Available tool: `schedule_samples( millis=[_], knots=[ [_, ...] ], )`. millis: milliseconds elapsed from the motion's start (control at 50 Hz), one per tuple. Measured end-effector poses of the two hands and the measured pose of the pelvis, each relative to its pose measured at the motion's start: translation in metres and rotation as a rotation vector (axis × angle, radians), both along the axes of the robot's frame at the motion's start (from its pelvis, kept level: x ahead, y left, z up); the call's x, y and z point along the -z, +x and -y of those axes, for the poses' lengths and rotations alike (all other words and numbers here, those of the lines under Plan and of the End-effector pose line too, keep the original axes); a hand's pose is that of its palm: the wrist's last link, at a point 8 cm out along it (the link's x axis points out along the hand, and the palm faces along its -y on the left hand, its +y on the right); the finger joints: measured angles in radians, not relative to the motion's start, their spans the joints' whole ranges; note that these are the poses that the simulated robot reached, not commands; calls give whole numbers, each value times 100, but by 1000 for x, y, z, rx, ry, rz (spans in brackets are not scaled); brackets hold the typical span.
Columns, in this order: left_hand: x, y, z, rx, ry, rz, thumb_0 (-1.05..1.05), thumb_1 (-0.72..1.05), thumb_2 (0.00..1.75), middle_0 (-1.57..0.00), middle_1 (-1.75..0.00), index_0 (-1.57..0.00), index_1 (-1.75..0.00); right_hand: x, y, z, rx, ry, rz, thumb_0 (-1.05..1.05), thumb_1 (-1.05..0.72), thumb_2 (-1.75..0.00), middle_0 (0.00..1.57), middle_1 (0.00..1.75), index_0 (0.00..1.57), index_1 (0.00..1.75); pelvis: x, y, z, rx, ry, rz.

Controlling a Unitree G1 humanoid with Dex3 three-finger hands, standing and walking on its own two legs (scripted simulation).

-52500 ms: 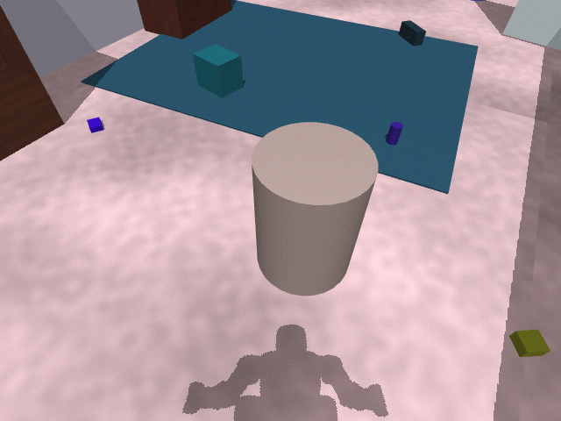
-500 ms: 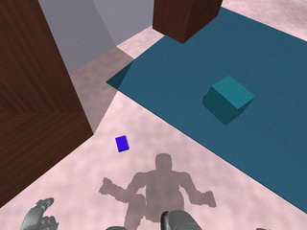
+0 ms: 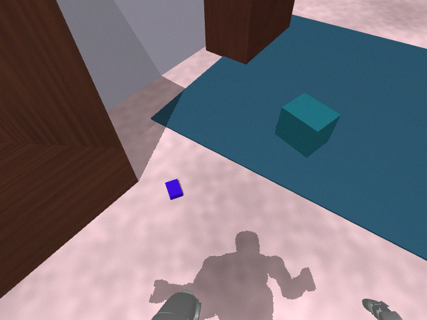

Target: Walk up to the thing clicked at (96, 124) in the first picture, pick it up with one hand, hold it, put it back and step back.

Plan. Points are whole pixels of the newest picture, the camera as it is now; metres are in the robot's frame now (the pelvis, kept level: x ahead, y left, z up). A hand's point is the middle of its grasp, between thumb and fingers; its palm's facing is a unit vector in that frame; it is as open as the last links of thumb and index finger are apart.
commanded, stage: step back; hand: left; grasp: from above
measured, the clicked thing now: (174, 189) +0.82 +0.27 -0.74
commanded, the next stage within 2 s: stand in 1.70 s
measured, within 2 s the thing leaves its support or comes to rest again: neither
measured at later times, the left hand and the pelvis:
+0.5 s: hand out of the picture -0.09 +0.26 -0.16, palm faces +0.05 -0.93 -0.35, open 7.4 cm; pelvis -0.17 -0.02 +0.00, yaw +3 degrees
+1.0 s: hand out of the picture -0.21 +0.24 -0.14, palm faces +0.10 -0.91 -0.41, open 7.4 cm; pelvis -0.24 -0.04 +0.00, yaw +5 degrees
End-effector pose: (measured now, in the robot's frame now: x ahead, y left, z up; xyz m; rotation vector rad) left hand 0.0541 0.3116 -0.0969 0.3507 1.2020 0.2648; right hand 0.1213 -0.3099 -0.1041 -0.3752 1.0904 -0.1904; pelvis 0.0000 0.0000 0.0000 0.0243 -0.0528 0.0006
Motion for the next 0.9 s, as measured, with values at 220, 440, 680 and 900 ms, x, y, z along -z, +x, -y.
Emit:
schedule_samples(
  millis=[220,440,680,900],
  knots=[
    [7,-25,-13,-5,18,153,0,90,89,-21,-30,-21,-30,12,-128,-1,-34,-50,-205,1,-91,-90,20,30,21,30,10,-76,-2,-116,-17,-22],
    [19,-120,7,-43,-65,60,0,90,89,-21,-30,-20,-30,-24,-167,-1,-63,-74,-98,1,-90,-90,21,30,21,30,-7,-145,9,-82,-50,-32],
    [15,-246,47,-28,-16,-53,0,90,89,-21,-30,-20,-30,-4,-208,46,-31,-13,43,1,-91,-90,20,30,21,30,5,-217,49,-10,-37,-4],
    [-6,-277,38,-92,24,18,0,90,89,-21,-30,-21,-30,15,-290,46,-46,18,-184,1,-91,-90,20,30,21,30,-2,-235,49,-96,-23,-24]
  ],
)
